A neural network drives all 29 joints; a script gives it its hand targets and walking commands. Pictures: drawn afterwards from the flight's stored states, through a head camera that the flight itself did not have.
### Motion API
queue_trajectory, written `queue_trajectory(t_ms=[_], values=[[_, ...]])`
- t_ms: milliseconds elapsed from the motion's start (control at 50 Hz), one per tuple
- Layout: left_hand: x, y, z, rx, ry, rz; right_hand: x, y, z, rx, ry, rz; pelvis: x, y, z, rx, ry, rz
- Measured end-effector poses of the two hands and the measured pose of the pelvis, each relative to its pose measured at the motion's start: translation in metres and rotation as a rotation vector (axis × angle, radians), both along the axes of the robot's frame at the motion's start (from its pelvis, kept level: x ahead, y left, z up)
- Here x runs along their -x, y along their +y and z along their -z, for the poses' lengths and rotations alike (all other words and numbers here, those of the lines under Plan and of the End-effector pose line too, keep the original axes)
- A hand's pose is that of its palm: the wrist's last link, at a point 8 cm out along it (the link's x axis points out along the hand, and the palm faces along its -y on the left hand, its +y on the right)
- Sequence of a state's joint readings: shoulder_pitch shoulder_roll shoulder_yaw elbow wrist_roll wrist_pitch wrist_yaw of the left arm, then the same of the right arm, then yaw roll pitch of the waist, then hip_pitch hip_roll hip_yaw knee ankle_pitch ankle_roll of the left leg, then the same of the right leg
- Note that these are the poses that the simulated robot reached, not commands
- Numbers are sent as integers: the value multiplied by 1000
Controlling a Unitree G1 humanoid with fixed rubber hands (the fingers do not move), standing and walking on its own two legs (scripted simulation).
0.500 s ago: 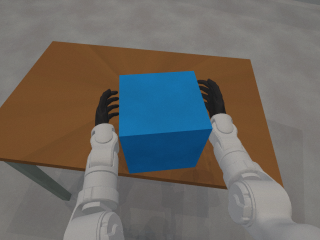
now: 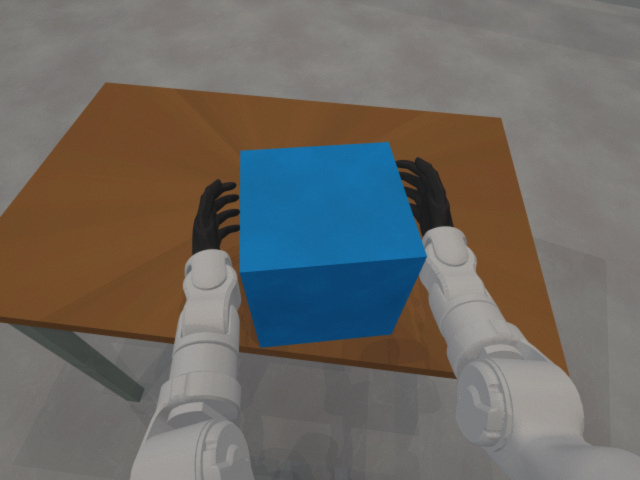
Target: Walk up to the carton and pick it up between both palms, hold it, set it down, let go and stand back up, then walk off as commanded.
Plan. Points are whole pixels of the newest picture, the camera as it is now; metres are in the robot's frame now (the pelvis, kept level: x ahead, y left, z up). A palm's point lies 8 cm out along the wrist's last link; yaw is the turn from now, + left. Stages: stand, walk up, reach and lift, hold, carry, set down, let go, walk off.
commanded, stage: set down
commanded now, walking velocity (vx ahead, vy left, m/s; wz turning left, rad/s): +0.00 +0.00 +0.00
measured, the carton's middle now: (321, 249) +0.42 +0.06 +0.02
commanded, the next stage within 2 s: none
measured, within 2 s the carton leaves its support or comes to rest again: neither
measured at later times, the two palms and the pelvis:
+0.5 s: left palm (210, 246) +0.37 +0.20 +0.06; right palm (432, 220) +0.44 -0.08 +0.07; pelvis +0.00 +0.00 +0.00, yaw +0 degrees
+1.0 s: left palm (211, 267) +0.36 +0.20 +0.02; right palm (429, 234) +0.44 -0.08 +0.04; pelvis -0.01 +0.00 +0.00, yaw +0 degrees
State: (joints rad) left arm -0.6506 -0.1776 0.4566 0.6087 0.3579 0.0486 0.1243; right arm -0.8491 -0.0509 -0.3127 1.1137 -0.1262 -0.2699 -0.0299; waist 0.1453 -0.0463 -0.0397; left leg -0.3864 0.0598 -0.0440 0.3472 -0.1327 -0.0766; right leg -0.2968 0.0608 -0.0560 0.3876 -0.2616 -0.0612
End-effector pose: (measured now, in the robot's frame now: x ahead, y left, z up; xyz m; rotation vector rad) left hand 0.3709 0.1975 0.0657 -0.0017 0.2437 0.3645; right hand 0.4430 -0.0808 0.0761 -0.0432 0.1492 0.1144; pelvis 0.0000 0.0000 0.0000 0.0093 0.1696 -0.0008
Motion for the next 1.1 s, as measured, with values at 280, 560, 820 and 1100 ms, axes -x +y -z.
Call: queue_trajectory(t_ms=[280,560,820,1100], values=[[0,0,2,14,-12,-3,0,0,1,-8,1,-1,0,3,0,0,2,0],[0,0,2,22,-19,-6,0,0,1,-16,3,-1,0,3,0,-1,3,0],[2,1,16,23,19,-5,1,-2,10,7,54,-14,0,4,0,-1,7,1],[10,9,44,66,51,-87,-1,-6,35,41,119,-53,12,3,3,10,117,9]])
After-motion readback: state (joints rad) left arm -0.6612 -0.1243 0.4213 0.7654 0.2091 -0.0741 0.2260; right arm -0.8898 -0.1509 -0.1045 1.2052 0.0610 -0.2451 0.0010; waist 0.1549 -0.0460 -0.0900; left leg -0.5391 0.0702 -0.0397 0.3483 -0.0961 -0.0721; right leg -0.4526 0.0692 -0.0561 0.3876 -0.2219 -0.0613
